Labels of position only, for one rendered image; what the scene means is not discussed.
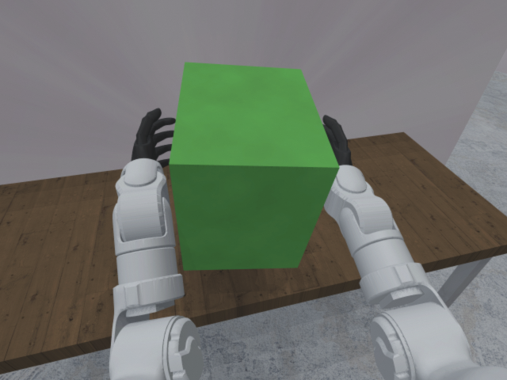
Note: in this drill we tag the robot right upper arm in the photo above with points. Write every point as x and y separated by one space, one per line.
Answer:
423 342

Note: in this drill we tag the carton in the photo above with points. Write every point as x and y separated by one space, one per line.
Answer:
251 167

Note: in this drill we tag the robot right hand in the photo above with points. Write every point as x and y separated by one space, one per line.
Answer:
338 141

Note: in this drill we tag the left robot forearm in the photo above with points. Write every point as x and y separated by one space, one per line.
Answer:
144 245

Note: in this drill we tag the robot left hand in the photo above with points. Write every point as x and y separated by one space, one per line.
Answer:
146 140

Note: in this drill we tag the table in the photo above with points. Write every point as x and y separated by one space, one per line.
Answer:
58 263

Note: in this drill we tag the robot left upper arm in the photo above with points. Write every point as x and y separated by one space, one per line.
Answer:
166 348

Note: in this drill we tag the right robot forearm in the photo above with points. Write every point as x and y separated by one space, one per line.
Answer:
389 276

